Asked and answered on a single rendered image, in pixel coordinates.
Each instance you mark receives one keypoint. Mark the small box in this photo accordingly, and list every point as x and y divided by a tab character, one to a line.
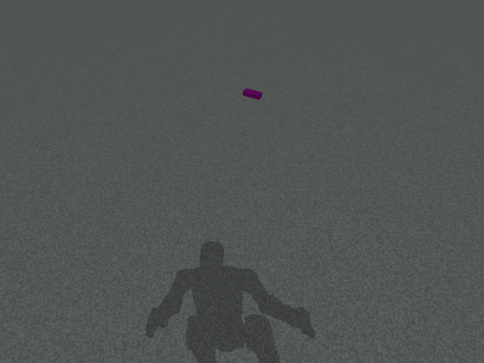
252	93

